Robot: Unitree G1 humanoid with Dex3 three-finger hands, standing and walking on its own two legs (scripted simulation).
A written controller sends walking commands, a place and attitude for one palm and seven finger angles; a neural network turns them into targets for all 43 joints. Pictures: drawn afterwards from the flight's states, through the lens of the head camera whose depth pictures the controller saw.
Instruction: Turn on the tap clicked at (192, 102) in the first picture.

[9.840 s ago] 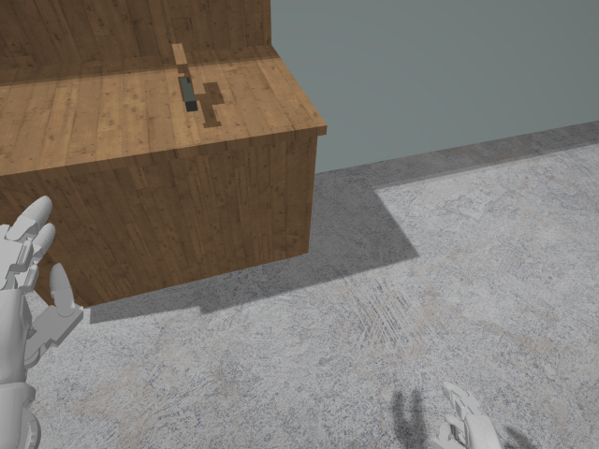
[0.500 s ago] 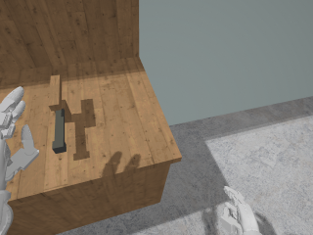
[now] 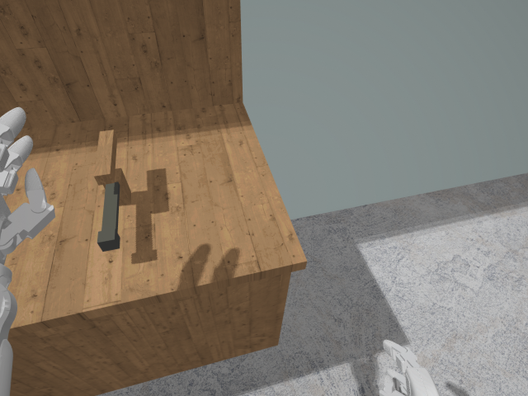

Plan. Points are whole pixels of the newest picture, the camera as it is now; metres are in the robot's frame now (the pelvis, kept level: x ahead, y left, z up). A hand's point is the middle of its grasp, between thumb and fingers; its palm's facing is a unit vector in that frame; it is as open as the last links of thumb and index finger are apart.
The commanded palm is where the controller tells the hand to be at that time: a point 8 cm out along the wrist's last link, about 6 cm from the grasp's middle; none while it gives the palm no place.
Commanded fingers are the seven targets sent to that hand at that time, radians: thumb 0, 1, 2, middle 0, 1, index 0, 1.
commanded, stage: turn the palm inward beside the body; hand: left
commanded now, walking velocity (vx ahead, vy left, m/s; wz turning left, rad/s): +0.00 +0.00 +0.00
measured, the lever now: (109, 240) +0.34 +0.31 +0.00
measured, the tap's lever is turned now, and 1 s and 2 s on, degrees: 0 0 0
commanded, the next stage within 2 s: none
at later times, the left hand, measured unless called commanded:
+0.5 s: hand (95, 272) +0.21 +0.22 +0.14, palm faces +0.44 -0.84 -0.33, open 7.4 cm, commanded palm +0.15 +0.26 +0.16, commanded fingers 0.00 0.90 0.90 -0.20 -0.30 -0.20 -0.30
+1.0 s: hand (100, 295) +0.19 +0.21 +0.13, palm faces +0.47 -0.85 -0.23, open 7.4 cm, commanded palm +0.14 +0.25 +0.14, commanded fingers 0.00 0.90 0.90 -0.20 -0.30 -0.20 -0.30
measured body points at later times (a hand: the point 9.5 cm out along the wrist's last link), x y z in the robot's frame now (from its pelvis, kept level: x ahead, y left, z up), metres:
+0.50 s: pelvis +0.00 -0.05 -0.02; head +0.00 -0.07 +0.43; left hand +0.18 +0.27 +0.16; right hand +0.21 -0.27 -0.10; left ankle +0.02 +0.09 -0.74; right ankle +0.00 -0.12 -0.74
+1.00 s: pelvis +0.01 -0.04 -0.02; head +0.00 -0.05 +0.43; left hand +0.16 +0.25 +0.15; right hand +0.21 -0.25 -0.10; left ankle +0.02 +0.09 -0.74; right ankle +0.00 -0.12 -0.74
